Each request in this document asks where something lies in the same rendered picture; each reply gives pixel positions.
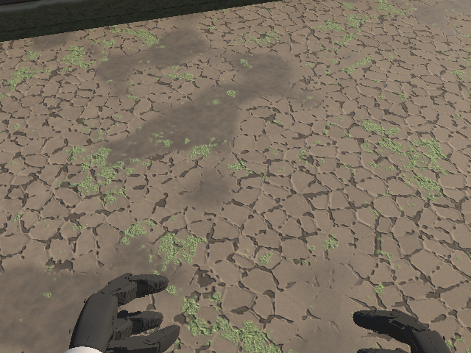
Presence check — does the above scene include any robot left hand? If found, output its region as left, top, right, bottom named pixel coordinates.
left=69, top=273, right=180, bottom=353

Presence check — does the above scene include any robot right hand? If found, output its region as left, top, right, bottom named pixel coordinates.
left=353, top=309, right=452, bottom=353

